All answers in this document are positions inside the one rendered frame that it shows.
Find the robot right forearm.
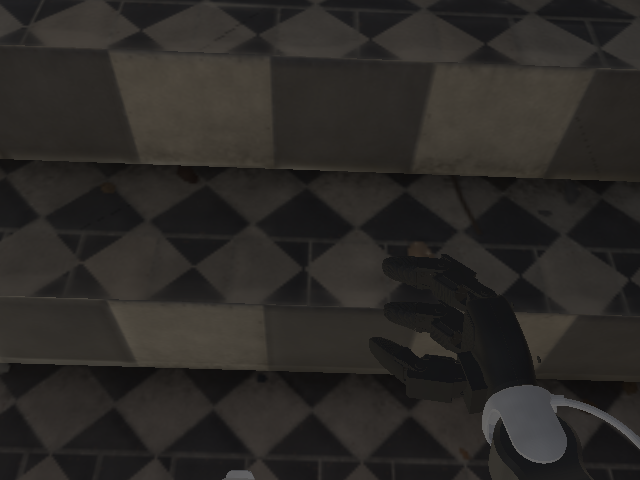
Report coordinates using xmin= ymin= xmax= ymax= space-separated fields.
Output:
xmin=482 ymin=385 xmax=594 ymax=480

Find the robot right hand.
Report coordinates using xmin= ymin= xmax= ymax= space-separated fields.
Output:
xmin=369 ymin=254 xmax=541 ymax=414

